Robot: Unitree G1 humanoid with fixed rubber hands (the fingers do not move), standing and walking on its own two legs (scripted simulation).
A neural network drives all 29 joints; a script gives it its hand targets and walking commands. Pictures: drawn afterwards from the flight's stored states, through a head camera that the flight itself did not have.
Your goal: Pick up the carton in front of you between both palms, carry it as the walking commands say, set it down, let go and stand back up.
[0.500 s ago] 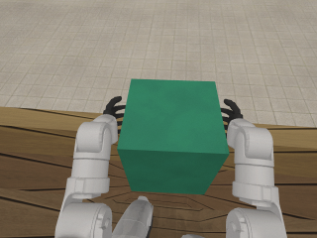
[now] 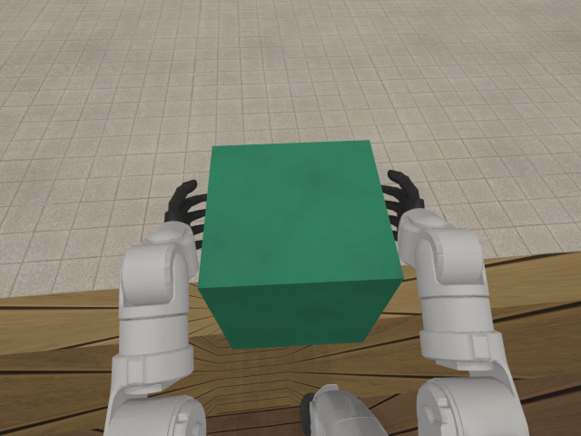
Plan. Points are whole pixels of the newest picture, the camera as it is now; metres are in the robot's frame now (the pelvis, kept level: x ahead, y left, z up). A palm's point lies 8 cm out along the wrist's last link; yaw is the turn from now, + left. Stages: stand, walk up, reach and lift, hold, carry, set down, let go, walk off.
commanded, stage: carry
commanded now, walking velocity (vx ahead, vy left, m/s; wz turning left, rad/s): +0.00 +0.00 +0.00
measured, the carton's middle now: (294, 253) +0.35 -0.03 +0.03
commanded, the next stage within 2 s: none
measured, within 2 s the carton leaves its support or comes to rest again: neither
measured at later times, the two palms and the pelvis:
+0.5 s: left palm (197, 138) +0.70 +0.13 -0.04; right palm (331, 134) +0.70 -0.17 -0.05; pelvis +0.35 -0.02 -0.16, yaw -2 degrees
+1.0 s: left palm (218, 103) +1.06 +0.10 -0.21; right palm (310, 94) +1.08 -0.19 -0.20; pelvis +0.72 -0.05 -0.33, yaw +0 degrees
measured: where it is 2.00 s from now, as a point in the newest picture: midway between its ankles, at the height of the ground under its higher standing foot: (271, 242)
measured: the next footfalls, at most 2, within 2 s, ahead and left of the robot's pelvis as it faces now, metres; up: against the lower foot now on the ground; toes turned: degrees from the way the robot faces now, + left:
right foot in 0.06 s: +0.20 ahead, -0.07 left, -0.13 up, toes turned -3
left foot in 0.52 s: +0.52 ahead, +0.02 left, -0.26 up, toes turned +0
